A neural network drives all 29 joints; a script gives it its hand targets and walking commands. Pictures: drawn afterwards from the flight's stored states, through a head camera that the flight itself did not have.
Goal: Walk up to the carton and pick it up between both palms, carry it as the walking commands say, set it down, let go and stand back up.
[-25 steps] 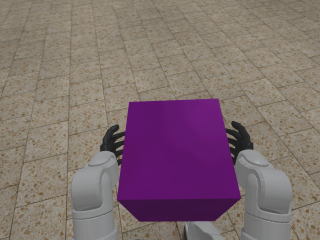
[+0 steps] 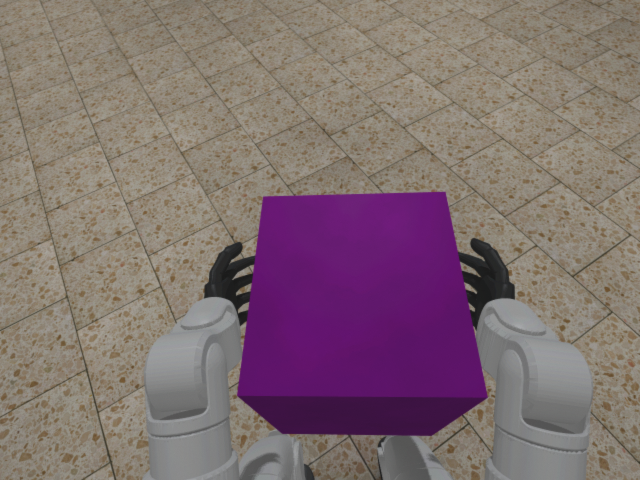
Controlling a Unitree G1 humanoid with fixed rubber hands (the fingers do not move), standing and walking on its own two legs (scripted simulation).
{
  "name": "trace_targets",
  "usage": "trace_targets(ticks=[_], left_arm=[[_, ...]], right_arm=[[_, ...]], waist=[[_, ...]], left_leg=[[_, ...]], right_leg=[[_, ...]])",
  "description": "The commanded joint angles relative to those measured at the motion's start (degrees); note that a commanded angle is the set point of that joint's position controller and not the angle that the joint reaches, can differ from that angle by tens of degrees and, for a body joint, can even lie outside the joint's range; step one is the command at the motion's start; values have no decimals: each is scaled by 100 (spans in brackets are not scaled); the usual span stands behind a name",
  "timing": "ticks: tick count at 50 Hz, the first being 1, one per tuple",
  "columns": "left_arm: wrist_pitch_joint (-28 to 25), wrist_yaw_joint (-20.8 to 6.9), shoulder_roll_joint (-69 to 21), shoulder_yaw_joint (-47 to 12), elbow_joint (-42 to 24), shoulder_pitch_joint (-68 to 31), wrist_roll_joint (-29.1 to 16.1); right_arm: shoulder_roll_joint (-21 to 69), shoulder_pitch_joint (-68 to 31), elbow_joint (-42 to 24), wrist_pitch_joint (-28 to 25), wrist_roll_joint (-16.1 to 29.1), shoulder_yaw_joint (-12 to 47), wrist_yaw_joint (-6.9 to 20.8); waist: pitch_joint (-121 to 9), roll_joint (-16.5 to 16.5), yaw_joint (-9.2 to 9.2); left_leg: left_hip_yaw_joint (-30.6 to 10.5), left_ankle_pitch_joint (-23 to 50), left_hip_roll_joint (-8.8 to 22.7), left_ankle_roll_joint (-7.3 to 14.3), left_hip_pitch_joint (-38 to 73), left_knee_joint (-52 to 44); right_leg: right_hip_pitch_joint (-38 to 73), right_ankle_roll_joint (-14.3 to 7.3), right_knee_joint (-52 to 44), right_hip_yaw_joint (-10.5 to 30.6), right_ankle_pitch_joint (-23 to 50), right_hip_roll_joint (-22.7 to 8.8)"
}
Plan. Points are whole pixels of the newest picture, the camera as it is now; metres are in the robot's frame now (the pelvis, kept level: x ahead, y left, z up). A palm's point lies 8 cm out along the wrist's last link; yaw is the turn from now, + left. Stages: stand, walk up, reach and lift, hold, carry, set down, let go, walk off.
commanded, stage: carry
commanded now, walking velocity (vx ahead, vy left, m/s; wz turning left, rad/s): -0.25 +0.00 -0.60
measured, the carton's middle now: (354, 326) +0.30 -0.02 +0.00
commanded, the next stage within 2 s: none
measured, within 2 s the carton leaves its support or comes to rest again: neither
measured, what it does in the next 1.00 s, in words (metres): walks backwards, turning right: left foot, then right foot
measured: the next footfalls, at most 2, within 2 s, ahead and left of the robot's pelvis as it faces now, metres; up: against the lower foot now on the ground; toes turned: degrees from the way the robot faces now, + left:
left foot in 0.12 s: -0.03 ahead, +0.09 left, +0.00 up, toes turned +2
right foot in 0.52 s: -0.21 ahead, -0.18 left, +0.00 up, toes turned -15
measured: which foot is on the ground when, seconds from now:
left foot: up 0.00-0.10, down 0.12-0.54, up 0.56-0.80, down 0.82-1.00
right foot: down 0.00-0.12, up 0.14-0.50, down 0.52-0.84, up 0.86-1.00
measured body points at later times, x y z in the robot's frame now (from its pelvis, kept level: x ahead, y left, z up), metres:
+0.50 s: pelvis -0.20 -0.01 +0.00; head -0.13 -0.01 +0.44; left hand +0.13 +0.06 +0.06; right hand +0.07 -0.22 +0.07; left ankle -0.07 +0.09 -0.71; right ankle -0.24 -0.17 -0.70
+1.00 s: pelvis -0.40 +0.05 +0.00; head -0.36 +0.05 +0.45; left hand -0.06 +0.02 +0.08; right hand -0.22 -0.23 +0.09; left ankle -0.32 +0.11 -0.71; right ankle -0.43 -0.11 -0.64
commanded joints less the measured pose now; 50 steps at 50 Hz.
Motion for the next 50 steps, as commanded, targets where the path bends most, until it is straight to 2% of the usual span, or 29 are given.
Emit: trace_targets(ticks=[1, 2, 4, 5, 6, 7, 8, 9, 11, 13, 14, 18, 22, 24, 25, 26, 27, 29, 31, 33, 37, 40, 41, 42, 43, 44, 45, 47, 50], left_arm=[[-150, -1393, -5040, -3809, -1144, -2539, -1920], [-122, -1380, -4999, -3754, -975, -2376, -1822], [-54, -1362, -4975, -3737, -791, -2459, -1737], [-47, -1361, -4924, -3753, -812, -2660, -1732], [-33, -1376, -5003, -3774, -844, -3002, -1776], [-18, -1382, -5025, -3790, -768, -3061, -1782], [-4, -1401, -5009, -3828, -731, -3222, -1842], [17, -1433, -5004, -3921, -875, -3441, -1998], [16, -1495, -5132, -4095, -760, -3571, -2240], [88, -1498, -5300, -4089, -575, -3517, -2296], [113, -1492, -5313, -4149, -573, -3605, -2347], [203, -1500, -5301, -4489, -628, -3513, -2536], [116, -1558, -5377, -4462, -701, -3418, -2597], [47, -1562, -5524, -4472, -836, -3351, -2569], [27, -1580, -5494, -4408, -869, -3223, -2563], [-25, -1577, -5512, -4362, -957, -3098, -2534], [-35, -1595, -5515, -4281, -902, -2859, -2437], [-187, -1570, -5568, -4298, -1324, -3093, -2453], [-227, -1512, -5535, -4215, -1491, -3155, -2303], [-238, -1465, -5384, -4069, -1543, -3077, -2195], [-175, -1367, -5116, -3683, -899, -2413, -1722], [-143, -1306, -5022, -3601, -814, -2618, -1591], [-114, -1292, -5043, -3618, -760, -2851, -1551], [-81, -1297, -5130, -3586, -563, -2860, -1551], [-58, -1316, -5086, -3629, -547, -3062, -1571], [14, -1369, -5061, -3689, -659, -3311, -1736], [-15, -1380, -5152, -3807, -562, -3397, -1788], [-22, -1463, -5307, -3947, -446, -3460, -2093], [72, -1458, -5392, -4106, -446, -3549, -2253]], right_arm=[[5598, -2944, -775, -21, 2776, 4666, 1510], [5521, -2829, -652, 36, 2744, 4647, 1549], [5452, -2776, -420, 108, 2749, 4576, 1638], [5455, -2748, -266, 120, 2746, 4545, 1680], [5463, -2890, -195, 107, 2748, 4491, 1717], [5429, -2812, -89, 107, 2731, 4449, 1728], [5423, -2847, -144, 114, 2715, 4372, 1744], [5464, -3103, -237, 99, 2719, 4378, 1744], [5343, -3413, -314, 95, 2684, 4318, 1731], [5285, -3315, -192, 125, 2583, 4061, 1697], [5261, -3239, -136, 133, 2511, 3958, 1683], [5147, -2354, 355, 154, 2067, 3578, 1590], [5237, -2266, 329, 52, 1907, 3661, 1513], [5303, -2287, 153, -20, 1935, 3786, 1478], [5306, -2232, 69, -45, 1958, 3845, 1447], [5422, -2310, -209, -96, 2007, 3967, 1422], [5529, -2319, -315, -122, 2038, 4110, 1428], [5710, -2703, -850, -243, 2272, 4328, 1407], [5789, -3118, -1077, -267, 2511, 4421, 1417], [5650, -3480, -1467, -298, 2667, 4587, 1387], [5537, -2980, -570, -35, 2680, 4622, 1516], [5417, -2922, -266, 72, 2718, 4614, 1646], [5407, -2985, -145, 91, 2706, 4559, 1684], [5329, -3045, -37, 75, 2692, 4501, 1713], [5389, -2845, 26, 87, 2657, 4454, 1737], [5386, -3054, 102, 91, 2596, 4345, 1748], [5463, -3320, 14, 105, 2623, 4383, 1764], [5299, -3475, -108, 69, 2573, 4207, 1722], [5177, -3275, -8, 88, 2371, 3907, 1627]], waist=[[-4028, -1866, 446], [-3918, -1913, 435], [-3769, -2008, 369], [-3782, -1657, 245], [-3712, 141, 158], [-3395, 1475, 228], [-2893, 694, 232], [-2873, 530, 232], [-2785, 64, 317], [-2907, 607, 378], [-2904, 720, 370], [-3818, 1463, 278], [-4312, 1538, 290], [-4409, 1060, 422], [-4484, 200, 452], [-4586, -1174, 404], [-4457, -2032, 396], [-4328, -1940, 429], [-4453, -1485, 392], [-4613, -1655, 402], [-4044, -1909, 437], [-3796, -1979, 314], [-3762, -1066, 237], [-3539, 1227, 227], [-2999, 1126, 224], [-2951, 1229, 223], [-2650, 395, 241], [-2620, 174, 316], [-2873, 892, 343]], left_leg=[[-503, -128, -185, -321, 994, -542], [-449, -149, -253, -263, 1455, -955], [-205, -272, -426, -46, 2861, -2383], [-423, -165, -236, 127, 3830, -3428], [-2008, 62, 1221, 507, 4184, -4214], [-3159, 2406, 3099, 1103, 3510, -3972], [-2262, 3317, 3437, 1436, 2765, -3790], [-2040, 3376, 3309, 1473, 2268, -3759], [-1149, 3442, 2434, 1114, 2041, -3344], [-633, 3512, 2078, 840, 2405, -2984], [-442, 3638, 1996, 799, 2582, -2874], [-286, 6230, 2100, 785, 3779, -2108], [-106, 5966, 2128, 582, 3517, -1813], [92, 4644, 1873, 268, 2892, -1404], [43, 2903, 1519, -53, 2109, -1032], [-52, -151, 882, -324, 837, -544], [-334, -1171, 421, -498, -251, 161], [-705, -1098, 73, -522, -570, 511], [-761, -359, 162, -402, -71, 704], [-666, -26, 20, -337, 256, 395], [-464, -21, -278, -278, 1434, -911], [-182, 0, -448, 4, 3349, -2930], [-910, -32, 214, 214, 3960, -3589], [-2888, 1327, 2274, 799, 3688, -3874], [-2453, 2665, 3213, 1381, 2787, -3766], [-2335, 2725, 3404, 1687, 2036, -3840], [-1717, 2290, 2805, 1511, 1441, -3852], [-946, 2096, 2102, 984, 1465, -3444], [-358, 2908, 1791, 745, 2302, -2764]], right_leg=[[1875, -777, -1844, 2154, 2409, -1234], [1500, -672, -2032, 2089, 1796, -1146], [645, -138, -2433, 1691, 1106, -836], [25, 198, -2067, 1277, 624, -457], [-744, 330, -605, 628, -867, 147], [-1401, 300, 1550, -202, -2384, 634], [-1310, 271, 2534, -130, -2303, -23], [-1157, 260, 3171, -139, -2014, -1], [-766, 250, 3897, -217, -1307, -92], [-791, 232, 3456, -266, -1142, -63], [-857, 228, 3222, -341, -1124, -43], [-750, 262, 1872, -699, -1663, 61], [148, 48, 512, -639, -1255, 84], [908, -170, -893, -270, -114, -19], [1602, -358, -1464, 507, 1799, -472], [2428, -764, -1344, 1989, 4257, -1362], [2923, -1101, -1111, 2894, 5531, -1799], [2892, -1216, -1265, 2717, 4659, -1745], [2609, -918, -1212, 2213, 3976, -1388], [2540, -687, -1229, 1989, 3819, -1276], [1585, -540, -1854, 2135, 1991, -1080], [411, 82, -2304, 1585, 545, -600], [-130, 250, -1617, 1200, -228, -218], [-883, 254, 703, 175, -1988, 678], [-1140, 212, 2102, -101, -2428, 243], [-985, 231, 3161, -43, -2205, -80], [-646, 237, 3639, -101, -1637, 11], [-358, 226, 3831, -179, -1088, -104], [-592, 178, 2709, -353, -1046, -32]])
